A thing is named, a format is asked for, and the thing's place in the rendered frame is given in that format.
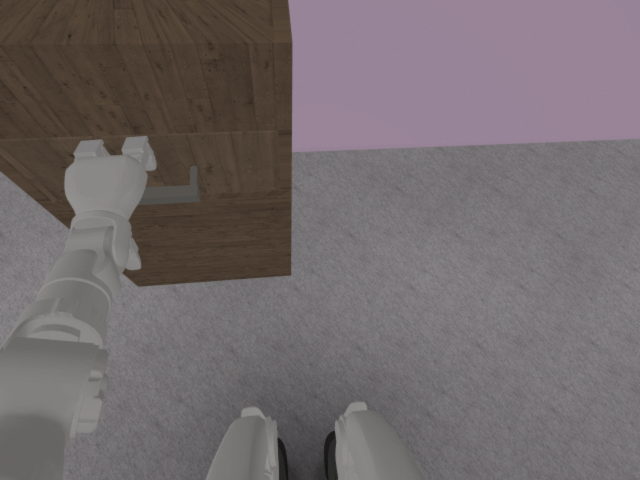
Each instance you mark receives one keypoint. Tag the left robot hand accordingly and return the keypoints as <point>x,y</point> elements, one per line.
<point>97,180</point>

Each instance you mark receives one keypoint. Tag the handle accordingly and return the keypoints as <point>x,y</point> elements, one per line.
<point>173,194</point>

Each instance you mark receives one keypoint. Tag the left robot thigh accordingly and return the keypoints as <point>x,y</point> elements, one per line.
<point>249,447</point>

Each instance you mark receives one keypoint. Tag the right robot thigh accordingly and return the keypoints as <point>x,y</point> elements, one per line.
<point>366,442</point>

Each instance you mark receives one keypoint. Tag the cabinet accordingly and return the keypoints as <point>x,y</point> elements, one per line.
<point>71,68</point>

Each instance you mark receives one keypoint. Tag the robot thigh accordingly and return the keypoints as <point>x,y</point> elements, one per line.
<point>366,442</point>
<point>249,447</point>

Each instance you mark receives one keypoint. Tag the left robot forearm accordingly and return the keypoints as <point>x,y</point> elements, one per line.
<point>74,301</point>

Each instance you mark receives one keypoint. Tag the left robot upper arm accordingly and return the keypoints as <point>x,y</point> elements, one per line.
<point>50,390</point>

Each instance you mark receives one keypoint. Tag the drawer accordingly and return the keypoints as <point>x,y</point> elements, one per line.
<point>227,161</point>

